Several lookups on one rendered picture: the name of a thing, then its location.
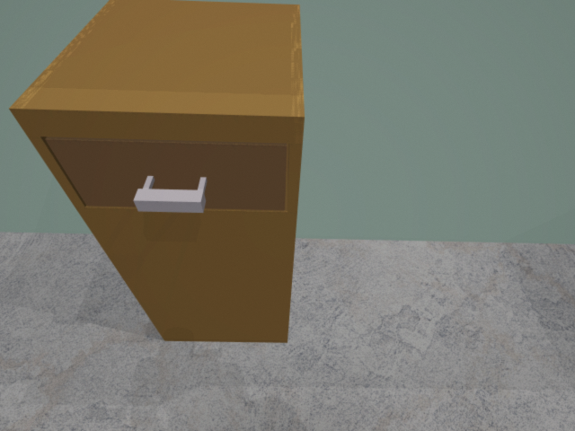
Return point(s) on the cabinet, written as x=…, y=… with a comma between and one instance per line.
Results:
x=192, y=71

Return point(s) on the handle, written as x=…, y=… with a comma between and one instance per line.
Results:
x=170, y=200

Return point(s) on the drawer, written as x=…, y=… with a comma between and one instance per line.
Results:
x=240, y=175

